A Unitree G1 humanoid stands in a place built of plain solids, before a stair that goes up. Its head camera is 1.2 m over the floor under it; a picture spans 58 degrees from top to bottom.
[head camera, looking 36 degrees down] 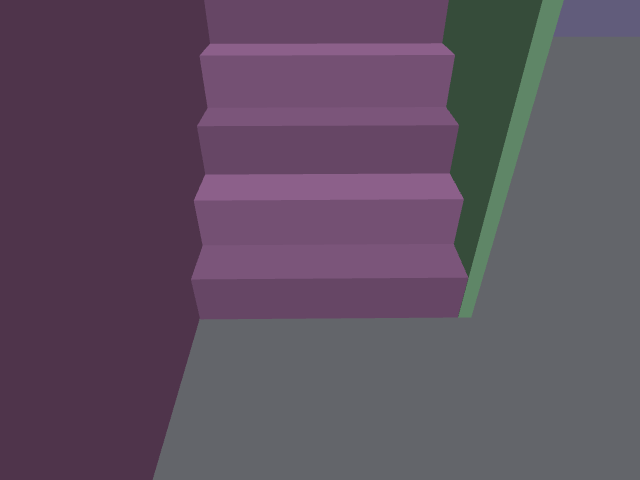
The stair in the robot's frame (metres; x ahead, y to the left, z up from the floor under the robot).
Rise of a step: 0.20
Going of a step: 0.20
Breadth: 0.97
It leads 1 degrees to the left of straight ahead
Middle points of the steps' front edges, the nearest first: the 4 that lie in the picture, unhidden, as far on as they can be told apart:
1.15 -0.04 0.20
1.35 -0.03 0.40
1.55 -0.03 0.60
1.75 -0.03 0.80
